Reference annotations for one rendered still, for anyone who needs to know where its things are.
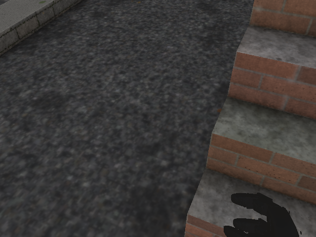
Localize stairs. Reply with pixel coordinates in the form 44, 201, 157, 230
184, 0, 316, 237

